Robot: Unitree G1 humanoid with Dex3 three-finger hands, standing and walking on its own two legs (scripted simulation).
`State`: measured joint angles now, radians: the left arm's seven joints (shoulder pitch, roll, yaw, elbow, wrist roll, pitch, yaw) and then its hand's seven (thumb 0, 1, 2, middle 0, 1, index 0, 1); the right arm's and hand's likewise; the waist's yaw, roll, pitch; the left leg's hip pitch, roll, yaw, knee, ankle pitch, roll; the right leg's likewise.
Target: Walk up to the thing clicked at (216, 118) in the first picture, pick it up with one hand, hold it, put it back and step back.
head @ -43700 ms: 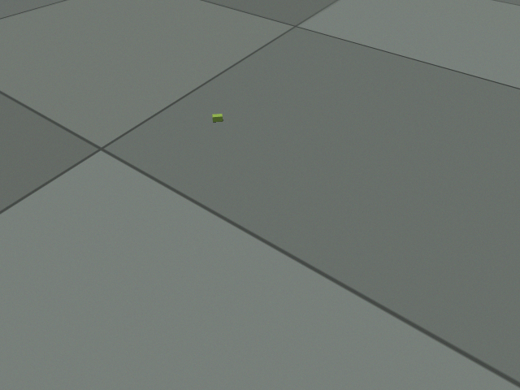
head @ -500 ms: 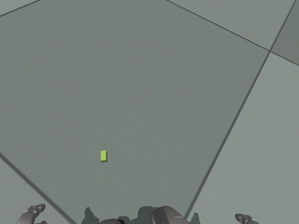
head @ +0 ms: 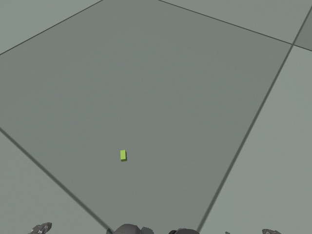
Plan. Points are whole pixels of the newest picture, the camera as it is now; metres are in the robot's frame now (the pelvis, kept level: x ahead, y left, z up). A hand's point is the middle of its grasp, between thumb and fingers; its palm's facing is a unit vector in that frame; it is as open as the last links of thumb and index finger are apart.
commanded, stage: step back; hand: left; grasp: from above
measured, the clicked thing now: (123, 155) +0.64 +0.22 -0.75
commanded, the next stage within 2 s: none
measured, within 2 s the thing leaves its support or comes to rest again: neither
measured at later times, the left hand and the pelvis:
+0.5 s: hand out of the picture -0.07 +0.29 -0.17, palm faces -0.01 -0.92 -0.38, open 7.3 cm; pelvis -0.16 +0.01 -0.01, yaw -1 degrees
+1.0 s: hand out of the picture -0.20 +0.26 -0.16, palm faces +0.04 -0.93 -0.37, open 7.3 cm; pelvis -0.33 -0.01 -0.01, yaw +2 degrees
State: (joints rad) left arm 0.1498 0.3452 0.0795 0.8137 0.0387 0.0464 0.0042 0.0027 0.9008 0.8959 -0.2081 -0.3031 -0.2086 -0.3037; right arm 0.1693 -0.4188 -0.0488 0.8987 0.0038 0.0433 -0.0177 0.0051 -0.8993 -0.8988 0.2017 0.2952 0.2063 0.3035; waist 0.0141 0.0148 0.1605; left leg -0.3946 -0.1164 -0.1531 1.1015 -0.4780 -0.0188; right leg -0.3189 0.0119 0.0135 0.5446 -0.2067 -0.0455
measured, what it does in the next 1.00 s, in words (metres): walks backwards: left foot, then right foot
